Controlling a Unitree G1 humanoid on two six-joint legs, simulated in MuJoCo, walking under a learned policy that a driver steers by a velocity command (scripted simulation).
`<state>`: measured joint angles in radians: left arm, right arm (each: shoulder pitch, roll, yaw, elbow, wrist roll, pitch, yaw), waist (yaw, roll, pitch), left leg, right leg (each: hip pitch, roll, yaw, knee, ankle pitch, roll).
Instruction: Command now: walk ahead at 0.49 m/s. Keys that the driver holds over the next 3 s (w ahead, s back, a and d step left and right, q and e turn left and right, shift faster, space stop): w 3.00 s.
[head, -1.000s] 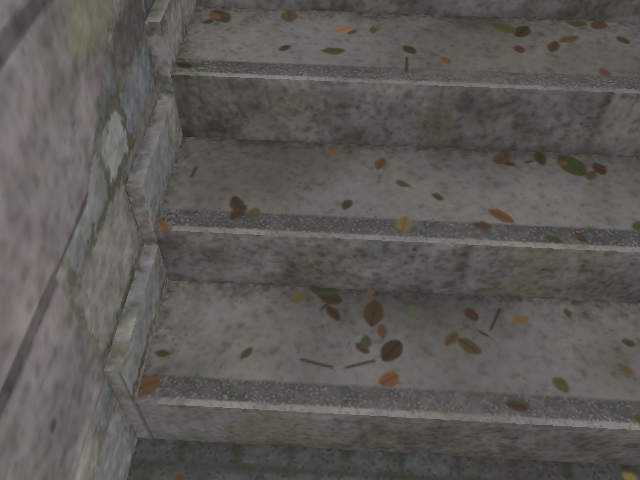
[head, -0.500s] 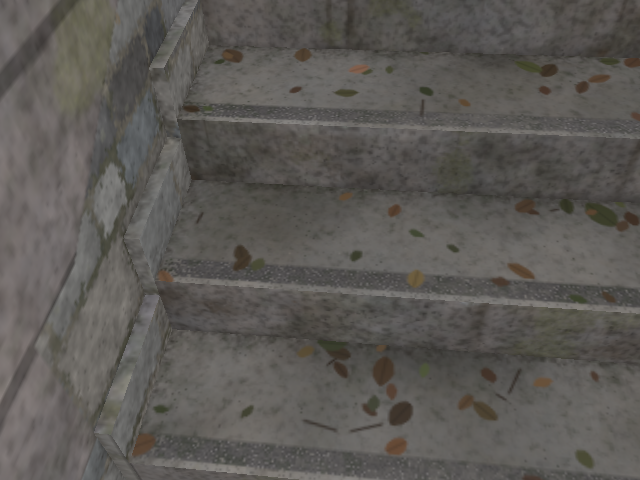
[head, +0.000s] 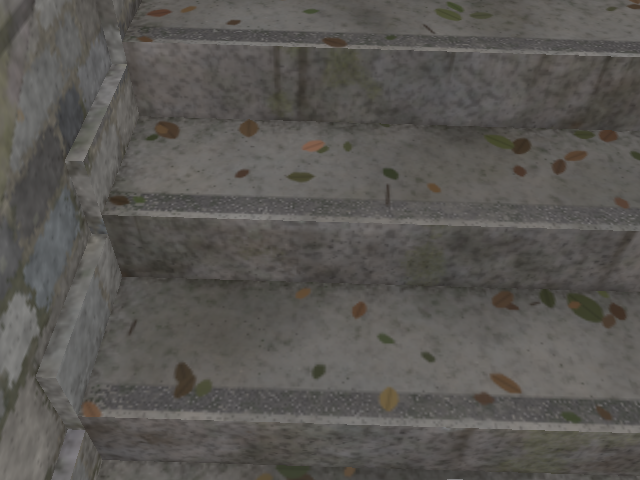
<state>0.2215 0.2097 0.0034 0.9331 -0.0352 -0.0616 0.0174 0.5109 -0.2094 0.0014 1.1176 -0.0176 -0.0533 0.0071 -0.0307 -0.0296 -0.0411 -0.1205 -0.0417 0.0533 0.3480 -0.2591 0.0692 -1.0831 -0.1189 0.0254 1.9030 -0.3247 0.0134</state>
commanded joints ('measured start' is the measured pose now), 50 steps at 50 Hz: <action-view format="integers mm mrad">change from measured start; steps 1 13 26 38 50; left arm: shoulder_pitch -57 427 230 383 44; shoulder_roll -75 383 -6 97 -84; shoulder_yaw -40 87 -39 -64 -23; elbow -98 -107 156 225 -21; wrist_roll -1 83 190 100 99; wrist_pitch -14 19 -32 -57 14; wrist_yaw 4 -15 -51 -145 -92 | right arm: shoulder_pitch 105 -43 -352 -794 -239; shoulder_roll -72 -108 31 -18 178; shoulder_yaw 3 -33 29 34 51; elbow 9 -131 -298 -530 -21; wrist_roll -1 13 16 10 -47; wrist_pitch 10 -53 -1 116 -15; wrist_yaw -17 -14 119 99 67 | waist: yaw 18 311 -13 -41 111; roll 131 -372 -51 -152 -48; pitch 190 -382 31 -113 -35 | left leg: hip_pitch -2 -377 -1239 -696 -231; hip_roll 332 -15 -13 -17 170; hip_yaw -295 -125 -154 234 -221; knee -137 915 1950 1236 43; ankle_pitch -107 433 321 174 164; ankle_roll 188 -18 200 119 155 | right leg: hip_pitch -432 1194 657 676 -142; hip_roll -3 -167 -4 -74 115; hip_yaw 15 688 49 -89 180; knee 333 -1381 -1612 -1747 175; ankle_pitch -66 203 22 1705 271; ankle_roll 12 -402 -93 -201 -340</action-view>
